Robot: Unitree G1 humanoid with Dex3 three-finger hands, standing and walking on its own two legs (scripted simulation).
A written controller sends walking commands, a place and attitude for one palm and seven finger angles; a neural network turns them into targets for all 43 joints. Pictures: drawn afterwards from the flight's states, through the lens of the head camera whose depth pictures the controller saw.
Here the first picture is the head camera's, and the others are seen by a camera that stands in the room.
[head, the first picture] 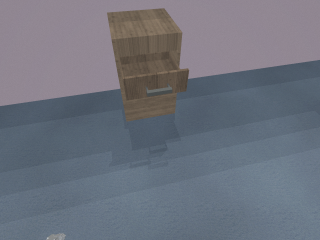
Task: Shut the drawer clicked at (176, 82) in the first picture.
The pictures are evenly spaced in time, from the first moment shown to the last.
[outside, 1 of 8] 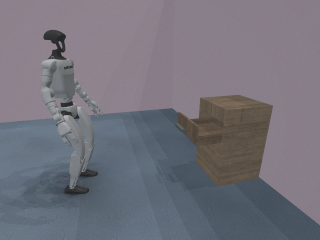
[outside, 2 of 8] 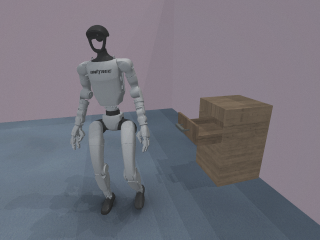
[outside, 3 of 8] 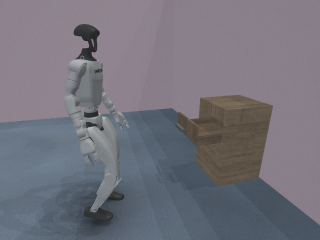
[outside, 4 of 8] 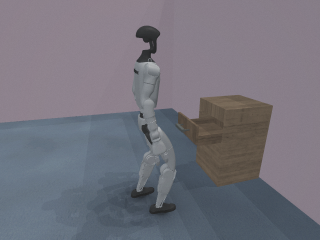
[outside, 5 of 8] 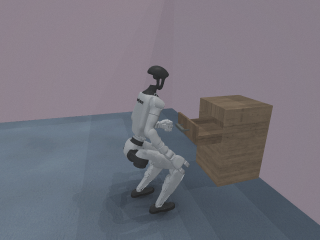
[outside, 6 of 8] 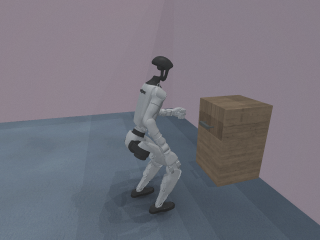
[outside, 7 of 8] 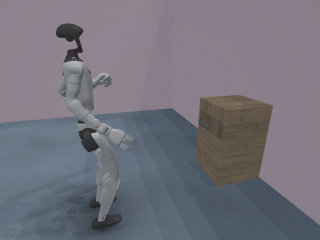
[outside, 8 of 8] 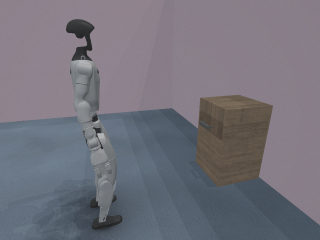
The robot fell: no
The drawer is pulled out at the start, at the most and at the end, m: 0.24 0.24 0.00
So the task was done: yes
